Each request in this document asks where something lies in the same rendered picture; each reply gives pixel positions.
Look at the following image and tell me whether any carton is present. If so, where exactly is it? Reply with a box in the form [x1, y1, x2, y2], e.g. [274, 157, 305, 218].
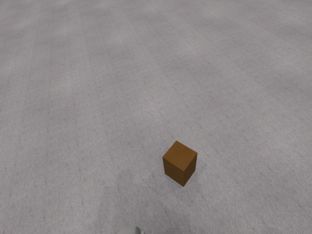
[162, 140, 197, 187]

